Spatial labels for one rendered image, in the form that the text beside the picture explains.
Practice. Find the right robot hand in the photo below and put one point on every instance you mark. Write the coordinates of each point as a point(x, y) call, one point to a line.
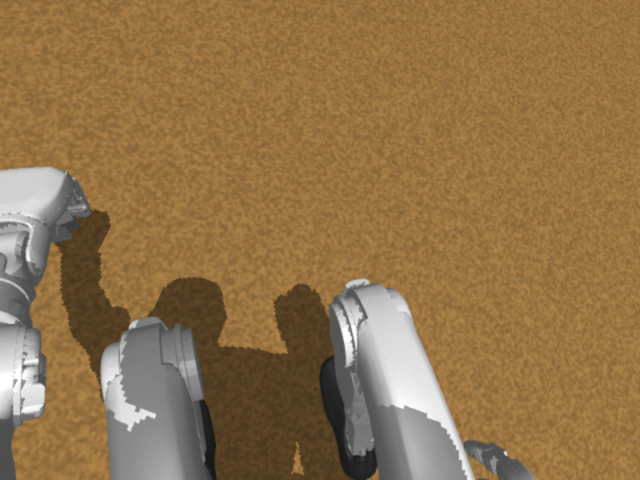
point(496, 461)

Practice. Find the small box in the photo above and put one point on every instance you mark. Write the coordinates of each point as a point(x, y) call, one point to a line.
point(68, 220)

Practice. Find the right robot foot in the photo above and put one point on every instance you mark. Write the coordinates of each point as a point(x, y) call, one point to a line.
point(356, 467)

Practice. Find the left robot foot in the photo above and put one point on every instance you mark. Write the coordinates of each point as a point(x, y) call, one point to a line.
point(209, 464)

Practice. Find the left robot arm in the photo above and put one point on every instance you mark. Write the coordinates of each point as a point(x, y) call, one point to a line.
point(24, 250)

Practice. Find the left robot hand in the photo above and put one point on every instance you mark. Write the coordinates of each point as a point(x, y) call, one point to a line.
point(43, 194)

